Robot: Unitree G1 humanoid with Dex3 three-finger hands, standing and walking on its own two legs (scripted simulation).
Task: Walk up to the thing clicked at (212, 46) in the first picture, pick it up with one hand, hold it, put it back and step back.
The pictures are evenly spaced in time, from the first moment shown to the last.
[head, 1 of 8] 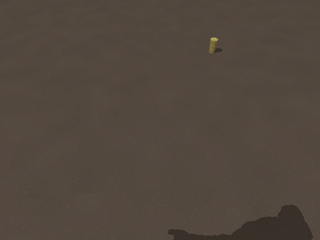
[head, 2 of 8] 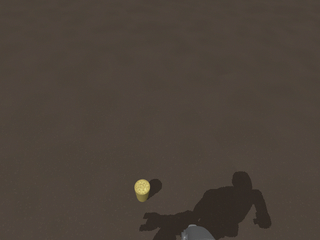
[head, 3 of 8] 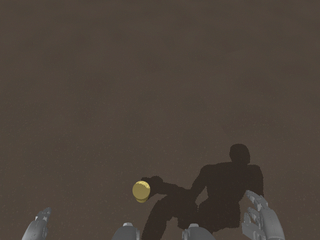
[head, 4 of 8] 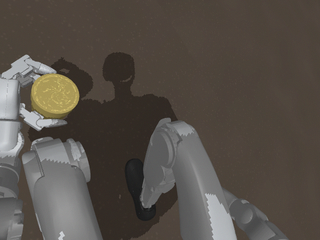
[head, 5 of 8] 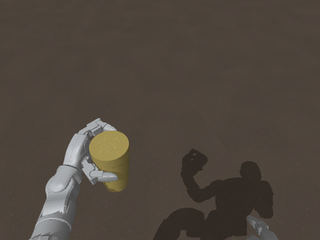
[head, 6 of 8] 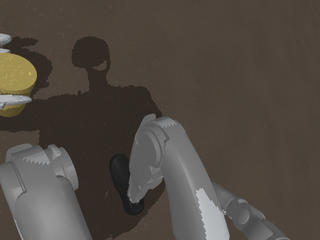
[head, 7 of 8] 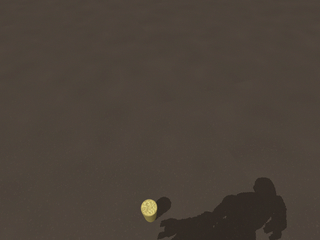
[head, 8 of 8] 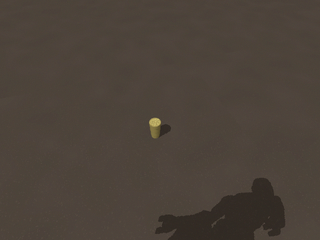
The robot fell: no
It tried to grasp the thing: yes
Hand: left
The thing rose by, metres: 0.68
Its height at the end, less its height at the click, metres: +0.00
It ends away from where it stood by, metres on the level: 0.01
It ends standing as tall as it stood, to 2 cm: yes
